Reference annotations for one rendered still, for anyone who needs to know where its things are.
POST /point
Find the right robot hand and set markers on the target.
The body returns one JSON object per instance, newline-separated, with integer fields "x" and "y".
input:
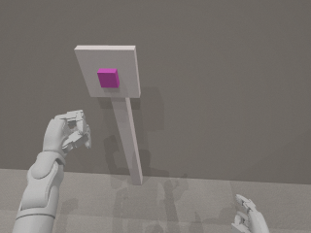
{"x": 253, "y": 223}

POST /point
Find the left robot forearm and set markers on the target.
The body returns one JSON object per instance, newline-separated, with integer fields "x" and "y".
{"x": 38, "y": 205}

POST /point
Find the button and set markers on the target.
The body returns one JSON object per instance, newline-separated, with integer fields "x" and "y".
{"x": 108, "y": 77}

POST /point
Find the panel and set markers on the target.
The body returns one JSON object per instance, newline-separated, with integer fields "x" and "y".
{"x": 124, "y": 59}

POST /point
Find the left robot hand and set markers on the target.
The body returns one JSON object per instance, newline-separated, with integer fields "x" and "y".
{"x": 60, "y": 138}

